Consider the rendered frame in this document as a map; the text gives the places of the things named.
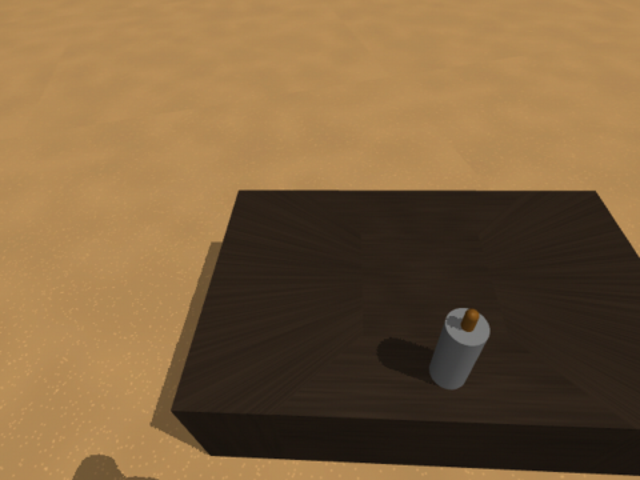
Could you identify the bottle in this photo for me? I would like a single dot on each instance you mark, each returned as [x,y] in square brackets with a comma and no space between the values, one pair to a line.
[463,336]

